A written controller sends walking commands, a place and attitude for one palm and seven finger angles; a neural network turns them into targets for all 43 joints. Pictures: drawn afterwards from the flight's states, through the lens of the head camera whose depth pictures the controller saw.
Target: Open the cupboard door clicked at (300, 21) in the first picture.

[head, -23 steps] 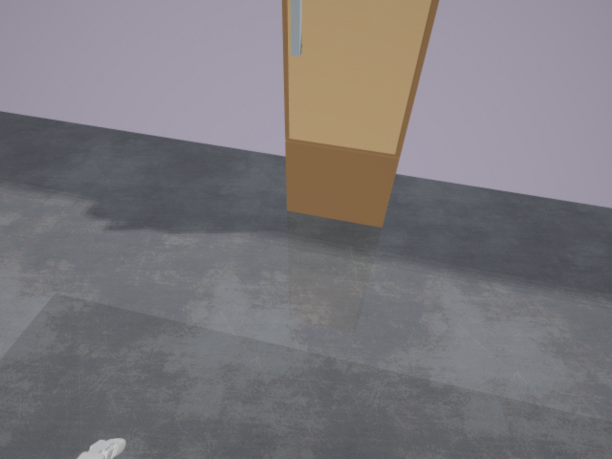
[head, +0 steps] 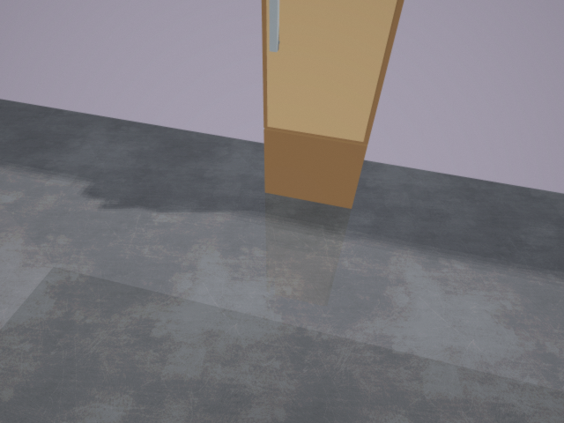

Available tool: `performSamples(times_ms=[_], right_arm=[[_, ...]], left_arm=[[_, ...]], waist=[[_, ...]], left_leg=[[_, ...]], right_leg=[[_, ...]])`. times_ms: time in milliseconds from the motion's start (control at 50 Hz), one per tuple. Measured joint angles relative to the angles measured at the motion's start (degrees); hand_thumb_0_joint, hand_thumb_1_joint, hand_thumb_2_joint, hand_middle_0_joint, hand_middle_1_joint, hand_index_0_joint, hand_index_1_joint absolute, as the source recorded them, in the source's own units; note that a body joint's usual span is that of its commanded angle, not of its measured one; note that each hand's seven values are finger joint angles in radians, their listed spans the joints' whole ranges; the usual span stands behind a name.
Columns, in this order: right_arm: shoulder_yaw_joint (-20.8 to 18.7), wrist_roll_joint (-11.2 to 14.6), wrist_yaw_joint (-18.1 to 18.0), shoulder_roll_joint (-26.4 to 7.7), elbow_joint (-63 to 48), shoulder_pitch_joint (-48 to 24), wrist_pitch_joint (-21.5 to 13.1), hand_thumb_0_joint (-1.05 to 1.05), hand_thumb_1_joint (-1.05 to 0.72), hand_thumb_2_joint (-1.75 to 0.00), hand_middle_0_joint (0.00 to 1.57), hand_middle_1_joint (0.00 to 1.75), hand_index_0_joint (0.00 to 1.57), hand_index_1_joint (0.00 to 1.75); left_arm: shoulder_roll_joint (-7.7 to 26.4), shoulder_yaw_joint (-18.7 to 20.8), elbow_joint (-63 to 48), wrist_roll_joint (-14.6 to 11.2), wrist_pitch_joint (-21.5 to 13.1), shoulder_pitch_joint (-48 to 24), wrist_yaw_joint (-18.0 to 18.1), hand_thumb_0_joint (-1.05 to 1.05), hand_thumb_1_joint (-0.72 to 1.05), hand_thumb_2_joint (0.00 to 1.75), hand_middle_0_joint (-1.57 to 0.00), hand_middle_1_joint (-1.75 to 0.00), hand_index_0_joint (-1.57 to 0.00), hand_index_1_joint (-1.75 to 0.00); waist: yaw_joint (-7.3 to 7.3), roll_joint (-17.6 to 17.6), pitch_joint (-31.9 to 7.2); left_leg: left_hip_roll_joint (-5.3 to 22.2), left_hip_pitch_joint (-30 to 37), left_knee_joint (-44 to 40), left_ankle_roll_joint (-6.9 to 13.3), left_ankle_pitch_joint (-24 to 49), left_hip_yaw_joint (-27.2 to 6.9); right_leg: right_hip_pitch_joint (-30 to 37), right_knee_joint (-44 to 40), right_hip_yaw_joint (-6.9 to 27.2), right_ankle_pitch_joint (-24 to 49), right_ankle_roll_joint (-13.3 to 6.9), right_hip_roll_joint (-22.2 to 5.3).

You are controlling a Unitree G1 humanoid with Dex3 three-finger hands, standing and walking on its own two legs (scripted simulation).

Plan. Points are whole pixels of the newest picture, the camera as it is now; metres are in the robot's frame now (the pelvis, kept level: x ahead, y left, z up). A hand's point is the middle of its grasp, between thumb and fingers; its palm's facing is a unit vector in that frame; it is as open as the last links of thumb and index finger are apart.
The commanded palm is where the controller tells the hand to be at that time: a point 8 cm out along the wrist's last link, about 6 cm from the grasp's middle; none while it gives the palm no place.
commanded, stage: stand and wait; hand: left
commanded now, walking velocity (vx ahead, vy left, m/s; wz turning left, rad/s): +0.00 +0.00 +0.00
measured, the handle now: (276, 21) +1.28 +0.11 +0.08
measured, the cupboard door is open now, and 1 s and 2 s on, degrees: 0 0 0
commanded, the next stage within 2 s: look at it before walking up in 0.36 s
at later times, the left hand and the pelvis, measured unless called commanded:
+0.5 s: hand out of the picture +0.06 +0.24 -0.15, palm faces -0.02 -0.94 -0.33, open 7.4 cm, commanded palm none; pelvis -0.01 -0.01 +0.00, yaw +0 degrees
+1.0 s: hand out of the picture +0.06 +0.23 -0.15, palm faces -0.02 -0.95 -0.32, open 7.4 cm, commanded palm none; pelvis +0.00 -0.01 +0.00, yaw +0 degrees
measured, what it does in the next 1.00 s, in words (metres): stands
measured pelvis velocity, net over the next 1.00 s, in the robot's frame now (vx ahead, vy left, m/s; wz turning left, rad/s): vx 0.00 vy -0.01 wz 0.00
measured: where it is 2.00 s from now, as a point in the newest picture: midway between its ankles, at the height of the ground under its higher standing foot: outside the picture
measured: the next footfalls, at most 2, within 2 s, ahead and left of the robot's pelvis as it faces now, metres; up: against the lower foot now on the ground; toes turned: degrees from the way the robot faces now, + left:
right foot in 1.88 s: +0.42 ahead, -0.06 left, +0.00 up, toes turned -3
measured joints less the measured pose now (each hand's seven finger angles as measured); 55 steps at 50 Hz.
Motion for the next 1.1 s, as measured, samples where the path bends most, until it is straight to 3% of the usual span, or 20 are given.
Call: performSamples(times_ms=[1100], right_arm=[[0.2, 0.3, 0.0, 0.1, 3.2, -0.4, -0.3, 0.0, -0.91, -0.9, 0.21, 0.3, 0.2, 0.3]], left_arm=[[0.2, 0.2, 2.4, 0.0, -0.8, -1.2, 0.0, 0.01, 0.91, 0.9, -0.21, -0.3, -0.2, -0.3]], waist=[[-0.1, 0.1, 0.1]], left_leg=[[1.0, 1.2, -3.5, -1.1, 2.0, -0.4]], right_leg=[[1.3, -3.5, -0.4, 2.0, -0.9, 1.0]])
